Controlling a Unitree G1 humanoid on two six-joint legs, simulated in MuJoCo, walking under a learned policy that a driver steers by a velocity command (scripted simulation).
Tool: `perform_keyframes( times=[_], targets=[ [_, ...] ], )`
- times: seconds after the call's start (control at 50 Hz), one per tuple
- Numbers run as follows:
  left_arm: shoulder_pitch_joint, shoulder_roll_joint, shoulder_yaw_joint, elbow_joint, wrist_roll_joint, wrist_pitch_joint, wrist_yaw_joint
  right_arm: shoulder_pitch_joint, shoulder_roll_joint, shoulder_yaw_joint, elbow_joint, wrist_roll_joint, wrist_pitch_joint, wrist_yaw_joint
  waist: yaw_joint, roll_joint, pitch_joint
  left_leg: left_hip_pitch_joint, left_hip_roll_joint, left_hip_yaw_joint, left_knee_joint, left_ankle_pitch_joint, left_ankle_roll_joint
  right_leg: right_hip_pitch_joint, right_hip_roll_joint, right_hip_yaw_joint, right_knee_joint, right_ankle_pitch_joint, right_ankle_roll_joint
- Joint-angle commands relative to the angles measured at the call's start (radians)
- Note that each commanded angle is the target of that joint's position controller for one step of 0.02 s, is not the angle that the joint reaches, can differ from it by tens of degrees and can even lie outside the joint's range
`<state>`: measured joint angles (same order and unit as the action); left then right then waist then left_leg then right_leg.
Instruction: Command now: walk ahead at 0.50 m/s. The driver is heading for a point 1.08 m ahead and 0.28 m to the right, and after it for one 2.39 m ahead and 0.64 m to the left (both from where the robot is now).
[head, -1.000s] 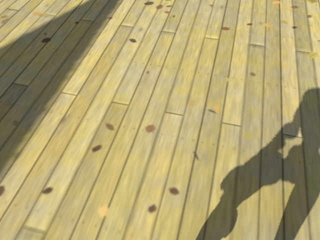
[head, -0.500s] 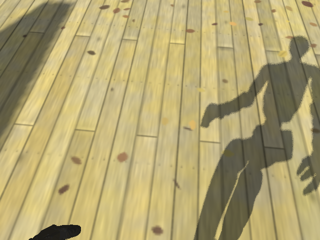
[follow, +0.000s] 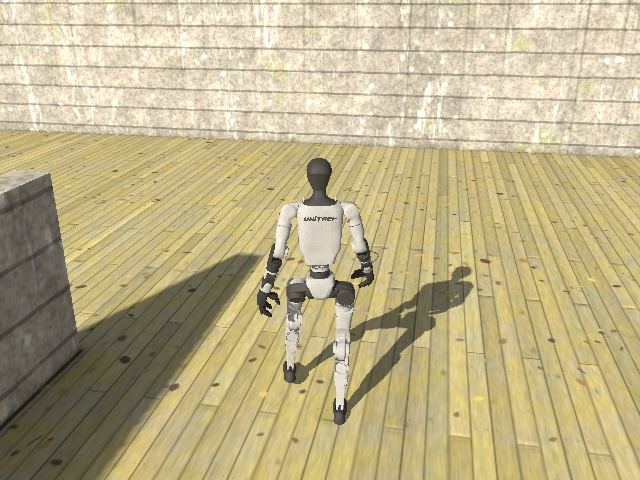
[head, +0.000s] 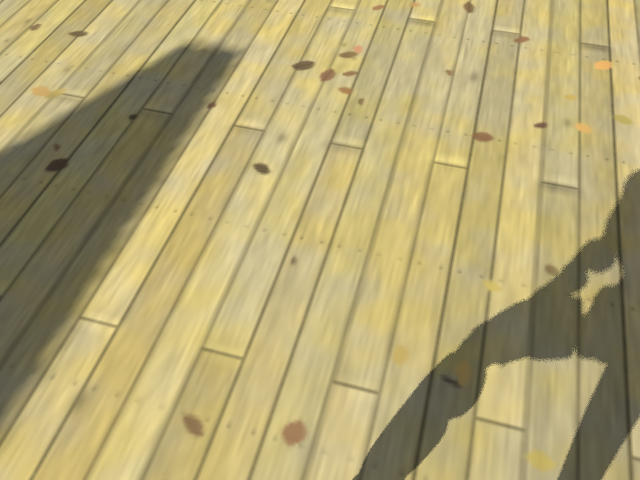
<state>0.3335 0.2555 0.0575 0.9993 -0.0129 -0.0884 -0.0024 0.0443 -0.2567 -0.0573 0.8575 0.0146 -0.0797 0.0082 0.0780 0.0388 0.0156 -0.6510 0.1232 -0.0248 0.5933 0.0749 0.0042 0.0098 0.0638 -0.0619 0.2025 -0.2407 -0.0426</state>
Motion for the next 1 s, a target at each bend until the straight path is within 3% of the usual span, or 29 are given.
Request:
perform_keyframes(
  times=[0.02, 0.06, 0.08, 0.1, 0.12, 0.14, 0.16, 0.18, 0.2, 0.22, 0.26, 0.3, 0.34, 0.46, 0.56, 0.58, 0.62, 0.64, 0.66, 0.68, 0.7, 0.72, 0.74, 0.76, 0.78, 0.8, 0.86, 0.94, 1.0],
  targets=[
    [0.044, 0.17, 0.036, -0.019, -0.007, 0.008, 0.008, -0.124, -0.064, -0.003, -0.093, 0.006, -0.018, 0.02, -0.004, -0.088, 0.067, 0.007, -0.028, 0.015, -0.066, -0.04, 0.022, 0.0, -0.307, 0.129, -0.025, 0.256, -0.148],
    [0.033, 0.187, 0.042, -0.021, -0.007, 0.02, 0.012, -0.09, -0.094, -0.011, -0.095, 0.008, -0.023, 0.029, -0.041, -0.109, 0.042, 0.069, -0.049, 0.024, -0.089, -0.124, 0.049, 0.053, -0.332, 0.137, 0.037, 0.371, -0.128],
    [0.009, 0.194, 0.043, -0.028, -0.007, 0.026, 0.013, -0.022, -0.119, -0.023, -0.079, 0.007, -0.025, 0.03, -0.087, -0.122, -0.001, 0.174, -0.079, 0.051, -0.105, -0.151, 0.068, 0.058, -0.319, 0.119, 0.12, 0.53, -0.113],
    [-0.002, 0.175, 0.036, -0.033, -0.005, 0.031, 0.013, 0.131, -0.16, -0.047, -0.031, 0.004, -0.025, 0.025, -0.16, -0.109, -0.093, 0.378, -0.109, 0.077, -0.119, -0.141, 0.097, 0.022, -0.269, 0.078, 0.296, 0.65, -0.088],
    [0.005, 0.137, 0.018, -0.057, 0.01, 0.032, 0.015, 0.32, -0.233, -0.071, 0.013, -0.009, -0.024, 0.015, -0.222, -0.03, -0.244, 0.686, 0.025, -0.069, -0.076, -0.117, 0.157, -0.158, -0.213, 0.032, 0.586, 0.479, -0.054],
    [0.128, 0.008, -0.019, -0.068, 0.012, 0.009, 0.002, 0.402, -0.319, -0.091, 0.042, -0.013, -0.017, 0.016, -0.165, 0.234, -0.376, 1.05, 0.257, -0.549, -0.168, -0.318, 0.323, -0.581, -0.023, 0.018, 0.961, -0.084, 0.018],
    [0.075, 0.088, -0.004, -0.058, -0.007, -0.016, -0.002, 0.4, -0.219, -0.061, 0.034, -0.005, -0.016, 0.018, -0.196, 0.193, -0.395, 1.064, 0.267, -0.698, -0.282, -0.419, 0.317, -0.708, -0.031, 0.164, 1.091, -0.334, 0.006],
    [-0.017, 0.153, 0.014, -0.087, -0.034, -0.031, -0.006, 0.314, -0.174, -0.045, 0.02, -0.004, -0.02, 0.015, -0.188, 0.144, -0.246, 0.95, 0.235, -0.551, -0.292, -0.401, 0.268, -0.79, -0.086, 0.165, 1.129, -0.273, -0.013],
    [-0.073, 0.151, 0.013, -0.1, -0.034, -0.036, -0.001, 0.234, -0.149, -0.036, -0.001, -0.009, -0.021, 0.014, -0.161, 0.065, -0.162, 0.807, 0.198, -0.427, -0.31, -0.313, 0.243, -0.772, -0.14, 0.136, 1.095, -0.181, -0.019],
    [-0.1, 0.143, 0.018, -0.102, -0.018, -0.033, 0.005, 0.178, -0.12, -0.028, -0.006, -0.017, -0.023, 0.016, -0.132, 0.021, -0.093, 0.671, 0.164, -0.338, -0.343, -0.226, 0.232, -0.734, -0.175, 0.126, 1.026, -0.117, -0.015],
    [-0.066, 0.112, 0.021, -0.092, -0.008, -0.007, 0.007, 0.143, -0.091, -0.019, -0.004, -0.028, -0.03, 0.021, -0.078, 0.048, -0.064, 0.539, 0.122, -0.25, -0.402, -0.16, 0.221, -0.626, -0.211, 0.134, 0.947, -0.052, -0.009],
    [-0.07, 0.082, 0.017, -0.096, -0.004, 0.012, 0.009, 0.161, -0.113, -0.024, 0.011, -0.02, -0.036, 0.018, -0.063, 0.036, -0.038, 0.491, 0.115, -0.192, -0.446, -0.112, 0.234, -0.625, -0.221, 0.123, 0.88, -0.016, 0.008],
    [-0.127, 0.082, 0.018, -0.117, 0.002, 0.019, 0.01, 0.186, -0.139, -0.031, 0.025, -0.021, -0.037, 0.006, -0.069, 0.015, -0.01, 0.501, 0.116, -0.141, -0.475, -0.074, 0.239, -0.687, -0.225, 0.122, 0.782, 0.077, 0.029],
    [-0.296, 0.055, 0.005, -0.168, -0.006, 0.015, -0.014, 0.247, -0.153, -0.033, 0.057, -0.02, -0.033, -0.018, -0.127, 0.015, 0.039, 0.531, 0.077, 0.055, -0.514, -0.071, 0.175, -0.655, -0.174, 0.079, 0.476, 0.365, 0.024],
    [-0.397, 0.058, 0.0, -0.234, -0.009, 0.014, -0.043, 0.3, -0.161, -0.039, 0.087, -0.01, -0.007, -0.023, -0.153, 0.005, 0.076, 0.732, 0.145, 0.113, -0.442, 0.02, 0.152, -0.723, -0.148, 0.062, 0.38, 0.275, -0.017],
    [-0.398, 0.065, 0.002, -0.245, -0.009, 0.014, -0.051, 0.294, -0.169, -0.043, 0.085, -0.008, 0.001, -0.025, -0.145, 0.013, 0.072, 0.762, 0.156, 0.124, -0.406, 0.097, 0.143, -0.715, -0.138, 0.047, 0.374, 0.226, -0.03],
    [-0.341, 0.098, 0.018, -0.253, -0.006, 0.016, -0.061, 0.265, -0.199, -0.051, 0.069, -0.005, 0.016, -0.035, -0.1, 0.048, 0.016, 0.791, 0.158, 0.159, -0.268, 0.442, 0.119, -0.599, -0.08, -0.016, 0.382, 0.119, -0.062],
    [-0.237, 0.129, 0.038, -0.234, -0.006, 0.019, -0.061, 0.251, -0.207, -0.053, 0.061, -0.006, 0.026, -0.041, -0.04, 0.057, -0.048, 0.777, 0.143, 0.184, -0.119, 0.591, 0.1, -0.461, -0.038, -0.046, 0.374, 0.096, -0.084],
    [-0.075, 0.183, 0.071, -0.193, -0.009, 0.022, -0.053, 0.246, -0.197, -0.047, 0.048, -0.008, 0.034, -0.048, 0.038, 0.03, -0.135, 0.679, 0.098, 0.213, 0.102, 0.58, 0.066, -0.224, -0.005, -0.034, 0.334, 0.134, -0.12],
    [0.079, 0.279, 0.101, -0.17, -0.01, 0.031, -0.031, 0.27, -0.162, -0.03, 0.017, -0.032, 0.025, -0.049, 0.072, -0.13, -0.252, 0.409, 0.043, 0.225, 0.44, 0.206, 0.022, 0.088, -0.194, 0.264, 0.337, 0.154, -0.195],
    [0.045, 0.314, 0.099, -0.192, -0.02, 0.028, -0.033, 0.335, -0.037, 0.009, -0.02, -0.035, -0.013, -0.028, -0.024, -0.334, -0.358, -0.009, -0.193, 0.085, 0.775, -0.615, -0.037, 0.384, -0.406, 0.845, 0.158, -0.049, -0.395],
    [0.06, 0.237, 0.075, -0.195, -0.011, 0.026, -0.033, 0.238, -0.133, -0.01, -0.031, 0.003, -0.057, -0.009, 0.037, -0.21, -0.357, -0.126, -0.136, -0.086, 0.831, -0.613, -0.002, 0.394, -0.39, 0.841, 0.088, -0.094, -0.349],
    [0.026, 0.188, 0.064, -0.201, -0.004, 0.02, -0.028, 0.16, -0.157, -0.015, -0.057, 0.03, -0.078, -0.001, 0.038, -0.16, -0.236, -0.171, -0.092, -0.07, 0.802, -0.537, 0.023, 0.292, -0.354, 0.683, 0.092, -0.03, -0.307],
    [-0.04, 0.168, 0.057, -0.215, -0.002, 0.012, -0.029, 0.137, -0.145, -0.014, -0.058, 0.019, -0.084, -0.007, -0.009, -0.044, -0.144, -0.132, -0.045, -0.064, 0.705, -0.464, 0.026, 0.127, -0.312, 0.567, 0.082, 0.08, -0.278],
    [-0.096, 0.136, 0.048, -0.231, 0.001, 0.009, -0.027, 0.127, -0.157, -0.025, -0.056, -0.008, -0.078, -0.016, -0.043, -0.028, -0.105, -0.061, -0.015, -0.062, 0.611, -0.427, 0.017, 0.002, -0.28, 0.49, 0.068, 0.17, -0.261],
    [-0.126, 0.125, 0.042, -0.247, 0.01, 0.009, -0.024, 0.138, -0.155, -0.029, -0.059, -0.017, -0.064, -0.017, -0.074, -0.046, -0.082, 0.003, -0.002, -0.065, 0.574, -0.408, 0.008, -0.088, -0.258, 0.458, 0.044, 0.224, -0.261],
    [-0.113, 0.159, 0.05, -0.256, 0.003, 0.008, -0.007, 0.134, -0.121, -0.027, -0.079, -0.029, -0.033, -0.022, -0.097, -0.066, -0.048, 0.035, -0.003, -0.041, 0.425, -0.356, -0.037, -0.204, -0.23, 0.387, 0.002, 0.309, -0.268],
    [-0.057, 0.187, 0.06, -0.253, -0.007, 0.017, 0.015, -0.013, -0.086, -0.014, -0.13, -0.031, -0.031, -0.019, -0.048, -0.087, -0.013, 0.073, -0.056, -0.02, 0.113, -0.082, -0.067, -0.269, -0.154, 0.298, 0.009, 0.275, -0.206],
    [-0.004, 0.185, 0.061, -0.241, -0.01, 0.027, 0.017, -0.101, -0.08, -0.008, -0.164, -0.015, -0.04, -0.007, -0.007, -0.112, -0.009, 0.148, -0.103, -0.012, -0.033, 0.04, -0.063, -0.276, -0.149, 0.317, 0.031, 0.206, -0.175]
  ],
)
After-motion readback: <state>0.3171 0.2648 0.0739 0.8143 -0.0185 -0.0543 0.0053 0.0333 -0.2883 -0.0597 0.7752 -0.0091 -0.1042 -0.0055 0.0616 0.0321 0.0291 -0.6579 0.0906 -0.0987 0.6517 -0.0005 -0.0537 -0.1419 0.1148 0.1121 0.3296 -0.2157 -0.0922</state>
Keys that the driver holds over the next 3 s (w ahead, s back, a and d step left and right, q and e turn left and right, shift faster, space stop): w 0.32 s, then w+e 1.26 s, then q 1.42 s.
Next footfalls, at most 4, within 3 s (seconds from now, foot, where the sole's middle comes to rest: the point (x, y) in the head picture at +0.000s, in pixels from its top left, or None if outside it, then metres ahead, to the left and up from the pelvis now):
0.12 left None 0.26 0.14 -0.78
0.66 right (408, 451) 0.55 -0.11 -0.78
1.16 left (361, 313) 0.89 0.00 -0.78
1.66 right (517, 299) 0.96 -0.38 -0.78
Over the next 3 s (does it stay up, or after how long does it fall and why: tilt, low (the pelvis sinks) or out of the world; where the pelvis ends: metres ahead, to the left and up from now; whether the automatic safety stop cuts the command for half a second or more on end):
stays up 1.03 -0.29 0.00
